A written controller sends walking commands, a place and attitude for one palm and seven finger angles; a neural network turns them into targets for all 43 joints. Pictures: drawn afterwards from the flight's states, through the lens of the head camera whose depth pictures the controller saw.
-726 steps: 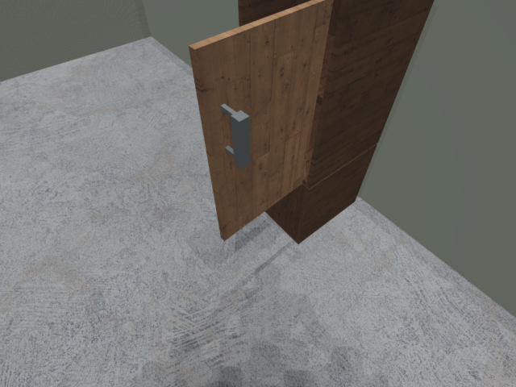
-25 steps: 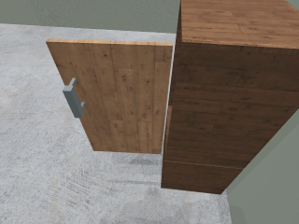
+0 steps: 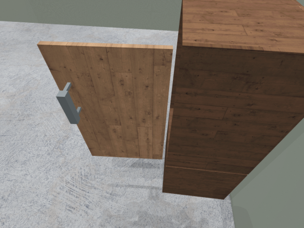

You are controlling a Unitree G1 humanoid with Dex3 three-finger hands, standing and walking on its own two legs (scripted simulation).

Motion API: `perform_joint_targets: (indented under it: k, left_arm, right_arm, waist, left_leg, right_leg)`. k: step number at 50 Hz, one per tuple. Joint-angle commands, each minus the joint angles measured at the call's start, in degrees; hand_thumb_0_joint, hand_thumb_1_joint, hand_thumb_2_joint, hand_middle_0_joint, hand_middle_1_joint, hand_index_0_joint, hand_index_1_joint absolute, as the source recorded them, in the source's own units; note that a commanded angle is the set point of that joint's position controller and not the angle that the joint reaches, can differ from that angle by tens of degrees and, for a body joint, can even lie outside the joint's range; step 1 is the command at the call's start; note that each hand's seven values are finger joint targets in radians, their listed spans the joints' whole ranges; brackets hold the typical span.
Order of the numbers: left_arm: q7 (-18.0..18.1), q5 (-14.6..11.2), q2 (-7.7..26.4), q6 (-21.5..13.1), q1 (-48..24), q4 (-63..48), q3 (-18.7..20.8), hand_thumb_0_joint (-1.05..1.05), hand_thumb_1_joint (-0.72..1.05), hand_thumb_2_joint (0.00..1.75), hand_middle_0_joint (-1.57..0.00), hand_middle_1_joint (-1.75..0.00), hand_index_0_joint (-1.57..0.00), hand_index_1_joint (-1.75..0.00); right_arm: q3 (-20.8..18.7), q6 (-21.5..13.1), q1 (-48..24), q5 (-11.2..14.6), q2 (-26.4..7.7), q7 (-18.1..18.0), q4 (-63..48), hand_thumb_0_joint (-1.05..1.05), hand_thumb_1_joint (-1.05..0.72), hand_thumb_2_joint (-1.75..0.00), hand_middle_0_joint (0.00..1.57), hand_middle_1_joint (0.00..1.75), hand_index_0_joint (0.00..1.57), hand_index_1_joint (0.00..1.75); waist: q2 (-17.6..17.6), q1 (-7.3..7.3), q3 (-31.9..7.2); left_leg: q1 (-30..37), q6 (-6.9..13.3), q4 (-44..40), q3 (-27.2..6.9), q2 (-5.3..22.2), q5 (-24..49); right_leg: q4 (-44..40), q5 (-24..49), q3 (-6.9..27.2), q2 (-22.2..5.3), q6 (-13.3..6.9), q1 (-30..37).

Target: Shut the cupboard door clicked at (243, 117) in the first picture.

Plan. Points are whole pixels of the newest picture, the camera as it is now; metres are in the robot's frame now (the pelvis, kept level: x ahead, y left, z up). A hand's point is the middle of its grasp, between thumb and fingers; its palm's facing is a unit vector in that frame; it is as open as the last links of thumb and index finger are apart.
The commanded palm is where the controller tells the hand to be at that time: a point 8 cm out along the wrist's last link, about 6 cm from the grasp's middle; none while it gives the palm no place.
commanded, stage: look again from close up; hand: left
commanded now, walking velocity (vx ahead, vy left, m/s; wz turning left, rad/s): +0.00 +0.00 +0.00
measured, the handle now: (71, 103) +0.46 +0.29 +0.05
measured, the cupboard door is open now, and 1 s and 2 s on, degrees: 93 93 93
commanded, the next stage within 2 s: raise the hand and make a fist in 0.62 s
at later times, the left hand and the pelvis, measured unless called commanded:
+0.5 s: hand out of the picture +0.05 +0.21 -0.18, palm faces +0.00 -0.97 -0.24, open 7.4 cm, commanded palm none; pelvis +0.01 +0.03 -0.01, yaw +0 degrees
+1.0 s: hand (72, 211) +0.17 +0.21 -0.02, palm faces +0.01 -1.00 -0.03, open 6.8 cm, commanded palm +0.10 +0.27 -0.06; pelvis -0.05 +0.03 -0.08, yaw +4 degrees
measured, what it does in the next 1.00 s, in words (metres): lowers itself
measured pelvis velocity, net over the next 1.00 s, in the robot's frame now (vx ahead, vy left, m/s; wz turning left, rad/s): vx -0.05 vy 0.03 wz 0.07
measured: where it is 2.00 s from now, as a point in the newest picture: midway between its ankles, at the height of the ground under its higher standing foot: outside the picture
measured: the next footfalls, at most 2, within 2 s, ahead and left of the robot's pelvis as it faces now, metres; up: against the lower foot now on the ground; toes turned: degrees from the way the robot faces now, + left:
none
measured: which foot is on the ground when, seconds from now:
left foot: down 0.00-1.00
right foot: down 0.00-1.00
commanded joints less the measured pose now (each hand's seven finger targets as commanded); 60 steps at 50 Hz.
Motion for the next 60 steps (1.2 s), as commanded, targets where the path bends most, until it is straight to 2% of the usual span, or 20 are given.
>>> perform_joint_targets:
  k: [1, 3, 4, 5, 7, 14, 25, 35, 36, 37, 38, 39, 40, 42, 43, 45, 47, 51, 56, 60]
  left_arm:
    - [0.54, -0.23, 11.93, -0.95, -1.19, -3.01, 2.20, 0.00, 0.90, 0.90, -0.20, -0.30, -0.20, -0.30]
    - [0.53, -0.22, 11.98, -1.00, -1.07, -2.89, 2.21, 0.00, 0.90, 0.90, -0.20, -0.30, -0.20, -0.30]
    - [1.54, 0.45, 8.10, -1.31, 6.61, -5.18, 0.23, 0.00, 0.90, 0.90, -0.20, -0.30, -0.20, -0.30]
    - [1.46, -0.49, 6.73, -0.37, 6.61, -4.87, 0.84, 0.00, 0.90, 0.90, -0.20, -0.30, -0.20, -0.30]
    - [1.55, -0.31, 6.91, -0.48, 4.92, -7.04, 0.82, 0.00, 0.90, 0.90, -0.20, -0.30, -0.20, -0.30]
    - [2.30, -0.25, 4.41, -1.10, 8.14, -8.66, 0.46, 0.00, 0.90, 0.90, -0.20, -0.30, -0.20, -0.30]
    - [2.70, -0.27, 0.19, 0.01, 10.51, -6.95, 0.18, 0.00, 0.90, 0.90, -0.20, -0.30, -0.20, -0.30]
    - [2.21, -0.14, 1.28, 0.13, 9.51, -5.39, 0.39, 0.00, 0.90, 0.90, -0.20, -0.30, -0.20, -0.30]
    - [4.31, 0.42, -2.44, -0.60, 14.60, -3.17, -0.04, 0.00, 0.90, 0.90, -0.20, -0.30, -0.20, -0.30]
    - [4.75, -6.33, 33.07, -16.33, -37.75, -93.38, 27.59, 0.00, 0.90, 0.90, -0.20, -0.30, -0.20, -0.30]
    - [4.41, -7.65, -0.38, -10.86, 6.28, -69.95, 0.11, 0.00, 0.90, 0.90, -0.22, -0.32, -0.22, -0.32]
    - [4.33, -11.58, -11.44, -4.40, 19.90, -74.26, -3.04, 0.00, 0.90, 0.90, -0.24, -0.34, -0.24, -0.34]
    - [3.88, -10.11, -8.65, -5.11, 11.47, -72.79, -2.01, 0.00, 0.90, 0.90, -0.25, -0.36, -0.25, -0.36]
    - [1.03, -11.86, -7.13, -10.02, 11.56, -65.29, 2.37, 0.00, 0.90, 0.90, -0.29, -0.40, -0.29, -0.40]
    - [-1.24, -12.70, -6.48, -14.32, 16.54, -58.83, 5.25, 0.00, 0.90, 0.90, -0.31, -0.42, -0.31, -0.42]
    - [-9.09, -14.82, -6.54, -24.25, 22.97, -50.55, 7.86, 0.00, 0.90, 0.90, -0.35, -0.46, -0.35, -0.46]
    - [-18.45, -15.56, -4.12, -33.90, 22.84, -49.87, 7.51, 0.00, 0.90, 0.90, -0.38, -0.50, -0.38, -0.50]
    - [-21.95, -18.24, 4.76, -28.99, 18.69, -60.87, 14.82, 0.00, 0.90, 0.90, -0.46, -0.58, -0.46, -0.58]
    - [-14.77, -18.89, 4.93, -28.39, 4.61, -83.40, 13.62, 0.00, 0.90, 0.90, -0.55, -0.68, -0.55, -0.68]
    - [-15.04, -17.06, 2.66, -29.52, 3.22, -82.31, 6.71, 0.00, 0.90, 0.90, -0.62, -0.76, -0.62, -0.76]
  right_arm:
    - [-2.00, -0.96, -1.20, 0.17, -10.91, -0.75, -3.04, 0.00, -0.90, -0.90, 0.20, 0.30, 0.20, 0.30]
    - [-2.00, -1.05, -1.20, 0.19, -10.91, -0.78, -3.11, 0.00, -0.90, -0.90, 0.20, 0.30, 0.20, 0.30]
    - [-2.15, -1.67, 5.73, -0.49, -3.05, -1.30, -7.40, 0.00, -0.90, -0.90, 0.20, 0.30, 0.20, 0.30]
    - [-2.40, -1.16, 2.80, -0.22, -4.70, -0.92, -8.05, 0.00, -0.90, -0.90, 0.20, 0.30, 0.20, 0.30]
    - [-2.49, 0.23, 3.41, -0.53, -3.72, -0.42, -10.46, 0.00, -0.90, -0.90, 0.20, 0.30, 0.20, 0.30]
    - [-2.50, -0.47, 5.99, -0.22, -2.26, -1.00, -11.61, 0.00, -0.90, -0.90, 0.20, 0.30, 0.20, 0.30]
    - [-2.25, -0.27, 6.32, -0.13, 0.64, -1.45, -8.44, 0.00, -0.90, -0.90, 0.20, 0.30, 0.20, 0.30]
    - [-2.05, -0.76, 5.55, 0.02, -0.75, -1.27, -6.20, 0.00, -0.90, -0.90, 0.20, 0.30, 0.20, 0.30]
    - [-1.76, -0.94, 5.20, 0.63, 0.94, -0.78, -8.75, 0.00, -0.90, -0.90, 0.20, 0.30, 0.20, 0.30]
    - [-5.49, -11.46, 11.88, 2.04, -10.81, -6.75, -23.60, 0.00, -0.90, -0.90, 0.20, 0.30, 0.20, 0.30]
    - [-1.48, -15.62, 5.51, 6.00, -3.25, -7.34, -22.13, 0.00, -0.90, -0.90, 0.20, 0.30, 0.20, 0.30]
    - [-1.95, -17.79, 5.23, 4.55, -1.51, -5.20, -25.36, 0.00, -0.90, -0.90, 0.20, 0.30, 0.20, 0.30]
    - [-2.72, -19.07, 6.53, 4.06, -0.37, -2.76, -25.41, 0.00, -0.90, -0.90, 0.20, 0.30, 0.20, 0.30]
    - [-4.95, -20.44, 5.75, 2.55, -2.33, -1.04, -28.95, 0.00, -0.90, -0.90, 0.20, 0.30, 0.20, 0.30]
    - [-4.84, -20.37, 5.17, 2.13, -2.65, -0.48, -30.05, 0.00, -0.90, -0.90, 0.20, 0.30, 0.20, 0.30]
    - [-4.86, -19.88, 4.74, 1.83, -2.94, 0.90, -33.21, 0.00, -0.90, -0.90, 0.20, 0.30, 0.20, 0.30]
    - [-5.90, -19.55, 2.54, 1.82, -3.31, 1.43, -37.38, 0.00, -0.90, -0.90, 0.20, 0.30, 0.20, 0.30]
    - [-5.42, -17.32, -0.11, 3.93, -3.98, 0.99, -47.96, 0.00, -0.90, -0.90, 0.20, 0.30, 0.20, 0.30]
    - [-3.60, -17.89, 3.24, 3.52, -1.89, -1.82, -48.54, 0.00, -0.90, -0.90, 0.20, 0.30, 0.20, 0.30]
    - [-2.35, -19.39, 4.85, 3.00, -3.07, -3.01, -45.23, 0.00, -0.90, -0.90, 0.20, 0.30, 0.20, 0.30]
  waist:
    - [-0.10, 0.02, -3.85]
    - [-0.29, 0.03, -4.92]
    - [6.31, 0.14, -2.12]
    - [0.53, 1.33, -1.71]
    - [-3.15, -0.14, -1.22]
    - [-0.16, 0.42, -7.03]
    - [-0.07, 0.17, -1.68]
    - [0.78, 0.39, 0.43]
    - [-6.16, 1.15, 2.87]
    - [-1.47, -7.28, -19.98]
    - [19.67, -2.53, -27.10]
    - [22.50, -0.26, -25.20]
    - [9.28, -2.32, -11.23]
    - [1.40, -2.63, 1.41]
    - [-5.90, -2.12, 2.81]
    - [-11.07, -0.06, -0.90]
    - [-17.61, 0.66, -3.16]
    - [-1.31, 4.85, -13.86]
    - [3.61, 0.74, -18.80]
    - [1.83, -3.64, -14.04]
  left_leg:
    - [2.09, 1.06, -1.18, -6.90, 7.35, 10.07]
    - [2.67, 1.13, -1.02, -6.83, 7.49, 11.13]
    - [1.87, 1.05, 3.69, -7.25, 3.11, 17.99]
    - [-2.29, 1.08, 6.00, -5.58, 5.45, 7.76]
    - [-5.42, 0.75, 8.50, -5.32, 2.49, -1.56]
    - [-1.47, 2.15, 11.39, -5.31, 4.80, 19.07]
    - [-1.58, 2.66, 8.47, -5.72, 5.74, 13.98]
    - [-2.40, 3.04, 3.89, -6.19, 5.92, 7.54]
    - [-6.44, 1.80, 14.33, -4.64, 7.66, 18.19]
    - [9.99, 1.36, 20.07, -9.79, 4.42, 30.57]
    - [16.50, 0.16, 19.65, -13.68, 5.47, 33.26]
    - [9.20, -2.12, 15.00, -13.20, 4.29, 35.64]
    - [-3.35, -1.95, 10.92, -12.72, 4.25, 26.04]
    - [-19.60, -2.63, 15.84, -12.05, 1.12, 1.85]
    - [-26.37, -2.69, 19.72, -11.53, -0.62, -8.26]
    - [-34.32, -2.09, 27.31, -8.48, -2.74, -11.73]
    - [-45.20, -0.59, 36.14, -5.67, -3.64, -17.43]
    - [-46.76, 1.11, 35.55, -4.62, -4.49, -25.66]
    - [-41.68, 2.45, 36.59, -7.63, -2.81, -26.09]
    - [-41.99, 3.07, 38.23, -9.23, -2.20, -26.40]
  right_leg:
    - [-1.89, 18.09, 9.43, -11.55, 1.42, 0.67]
    - [-1.81, 18.90, 9.21, -11.59, 1.45, 1.32]
    - [6.41, 18.50, 7.90, -9.78, 1.24, 2.68]
    - [3.89, 8.29, 8.76, -10.78, 1.36, -2.77]
    - [0.49, 0.70, 12.45, -12.88, 0.24, -4.93]
    - [10.24, 27.86, 7.81, -10.83, 0.15, -0.47]
    - [9.75, 13.53, 7.15, -9.19, 0.95, -5.77]
    - [6.63, 6.37, 7.56, -8.98, 1.59, -6.27]
    - [8.39, 23.84, 8.33, -11.34, 3.34, -7.21]
    - [26.25, 21.64, 3.27, -5.19, 2.86, -7.12]
    - [35.25, -2.84, -0.47, -2.78, 3.62, -18.66]
    - [41.03, -8.59, -0.87, -3.19, 2.65, -17.77]
    - [36.57, -10.01, 0.10, -3.62, 3.20, -23.94]
    - [26.90, -9.51, -1.75, -3.47, 2.15, -27.87]
    - [23.84, -11.72, -2.48, -3.07, 1.85, -30.76]
    - [26.20, -17.00, -0.11, -3.56, 0.74, -34.17]
    - [29.11, -27.45, 6.66, -5.08, 0.59, -36.56]
    - [30.54, -37.30, 10.97, -4.62, 0.95, -32.81]
    - [31.26, -33.55, 9.65, -3.06, 1.58, -35.59]
    - [31.14, -31.81, 8.34, -2.28, 1.93, -39.00]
